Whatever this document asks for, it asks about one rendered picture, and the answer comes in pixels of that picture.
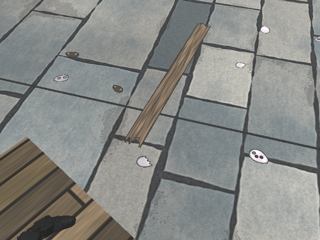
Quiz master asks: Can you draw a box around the robot left hand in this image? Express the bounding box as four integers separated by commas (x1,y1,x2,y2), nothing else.
17,215,76,240

